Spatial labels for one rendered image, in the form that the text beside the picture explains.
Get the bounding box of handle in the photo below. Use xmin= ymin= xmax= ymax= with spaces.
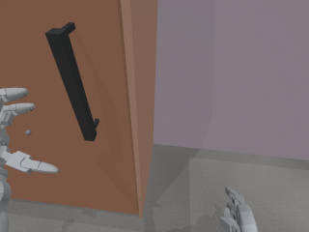
xmin=45 ymin=22 xmax=99 ymax=141

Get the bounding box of wardrobe door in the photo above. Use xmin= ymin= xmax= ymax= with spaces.
xmin=0 ymin=0 xmax=139 ymax=215

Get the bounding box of left robot forearm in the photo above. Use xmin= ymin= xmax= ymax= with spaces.
xmin=0 ymin=167 xmax=12 ymax=232

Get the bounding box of robot left hand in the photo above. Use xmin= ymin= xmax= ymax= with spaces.
xmin=0 ymin=87 xmax=59 ymax=174

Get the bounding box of robot right hand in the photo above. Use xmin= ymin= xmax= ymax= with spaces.
xmin=220 ymin=187 xmax=258 ymax=232

